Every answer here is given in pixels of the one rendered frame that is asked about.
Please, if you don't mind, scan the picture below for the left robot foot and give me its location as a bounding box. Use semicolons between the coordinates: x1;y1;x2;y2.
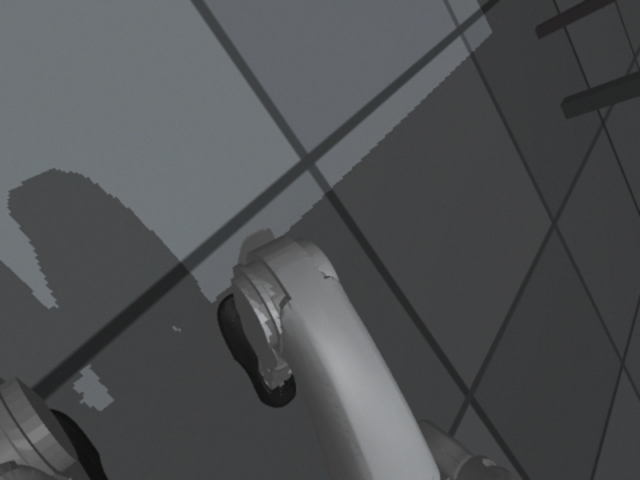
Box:
50;409;108;480

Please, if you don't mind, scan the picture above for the right robot foot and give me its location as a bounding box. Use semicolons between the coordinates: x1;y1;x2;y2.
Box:
217;293;296;408

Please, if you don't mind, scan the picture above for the right robot hand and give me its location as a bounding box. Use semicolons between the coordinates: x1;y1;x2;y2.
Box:
416;419;474;480

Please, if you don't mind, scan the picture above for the right robot arm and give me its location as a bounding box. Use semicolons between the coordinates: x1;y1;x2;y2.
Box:
456;455;517;480

